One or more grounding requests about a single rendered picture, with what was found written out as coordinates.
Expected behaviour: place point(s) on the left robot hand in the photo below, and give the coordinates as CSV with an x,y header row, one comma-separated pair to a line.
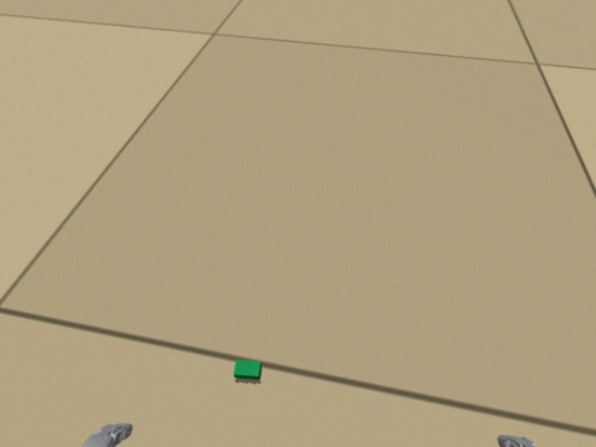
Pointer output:
x,y
109,436

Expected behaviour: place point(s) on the small box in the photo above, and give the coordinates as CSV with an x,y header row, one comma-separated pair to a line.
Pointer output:
x,y
248,369

